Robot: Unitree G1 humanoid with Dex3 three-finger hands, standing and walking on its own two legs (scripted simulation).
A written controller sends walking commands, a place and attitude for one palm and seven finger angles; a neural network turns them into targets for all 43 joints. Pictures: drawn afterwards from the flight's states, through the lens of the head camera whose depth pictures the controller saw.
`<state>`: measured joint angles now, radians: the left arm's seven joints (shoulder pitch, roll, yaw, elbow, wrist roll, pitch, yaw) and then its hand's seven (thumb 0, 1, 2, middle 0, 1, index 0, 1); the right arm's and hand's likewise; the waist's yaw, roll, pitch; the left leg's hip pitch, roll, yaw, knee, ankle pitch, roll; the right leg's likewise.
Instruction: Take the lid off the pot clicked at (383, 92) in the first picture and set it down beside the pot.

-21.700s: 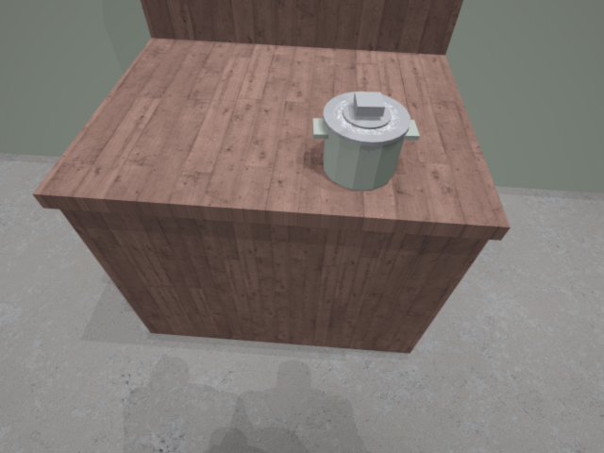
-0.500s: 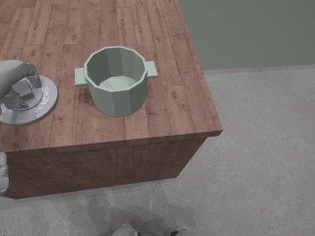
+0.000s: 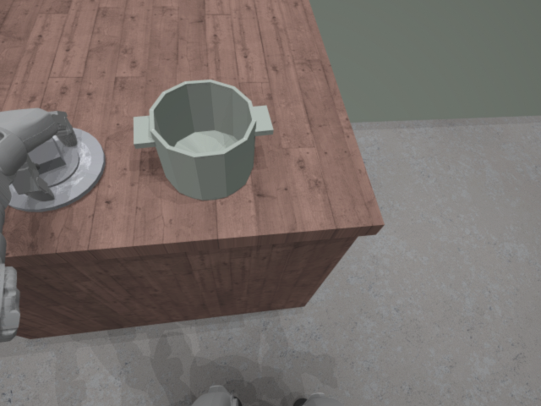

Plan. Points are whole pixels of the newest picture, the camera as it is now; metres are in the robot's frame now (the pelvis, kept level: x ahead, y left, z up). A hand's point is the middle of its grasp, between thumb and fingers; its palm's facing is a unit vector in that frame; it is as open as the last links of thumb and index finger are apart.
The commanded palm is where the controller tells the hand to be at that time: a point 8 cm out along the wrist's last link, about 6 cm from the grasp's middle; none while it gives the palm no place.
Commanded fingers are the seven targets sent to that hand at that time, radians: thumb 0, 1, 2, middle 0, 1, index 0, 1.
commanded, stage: raise the empty hand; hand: left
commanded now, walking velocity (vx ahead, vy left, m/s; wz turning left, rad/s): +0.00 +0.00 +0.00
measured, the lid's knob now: (41, 155) +0.48 +0.34 +0.03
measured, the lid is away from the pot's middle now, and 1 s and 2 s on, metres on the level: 0.25 0.25 0.25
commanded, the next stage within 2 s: draw the hand back to the body in 1.32 s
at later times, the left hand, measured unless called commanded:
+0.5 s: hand (14, 140) +0.46 +0.34 +0.09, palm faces -0.42 -0.12 -0.90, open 11.0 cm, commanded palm +0.48 +0.33 +0.15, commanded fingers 0.00 0.01 0.60 -0.33 -0.89 -0.33 -0.89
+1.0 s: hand out of the picture +0.46 +0.34 +0.14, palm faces -0.36 -0.12 -0.92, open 11.0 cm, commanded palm +0.47 +0.33 +0.21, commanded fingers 0.00 0.01 0.60 -0.33 -0.89 -0.33 -0.89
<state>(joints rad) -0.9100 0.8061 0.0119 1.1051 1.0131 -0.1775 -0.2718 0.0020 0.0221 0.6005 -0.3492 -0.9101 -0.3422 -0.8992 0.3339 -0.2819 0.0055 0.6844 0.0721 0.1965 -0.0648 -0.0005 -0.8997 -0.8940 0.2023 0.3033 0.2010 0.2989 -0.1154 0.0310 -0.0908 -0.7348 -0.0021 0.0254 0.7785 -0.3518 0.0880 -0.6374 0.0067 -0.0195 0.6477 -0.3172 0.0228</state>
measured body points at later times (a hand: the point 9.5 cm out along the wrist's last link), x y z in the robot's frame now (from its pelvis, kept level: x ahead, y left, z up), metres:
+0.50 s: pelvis +0.01 +0.00 +0.01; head +0.10 +0.02 +0.45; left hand +0.48 +0.34 +0.14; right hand +0.02 -0.28 -0.11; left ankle +0.00 +0.06 -0.71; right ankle -0.01 -0.16 -0.71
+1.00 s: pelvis +0.01 +0.00 +0.02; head +0.09 +0.02 +0.46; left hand +0.48 +0.34 +0.20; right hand +0.06 -0.27 -0.10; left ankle +0.00 +0.06 -0.71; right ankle -0.01 -0.16 -0.71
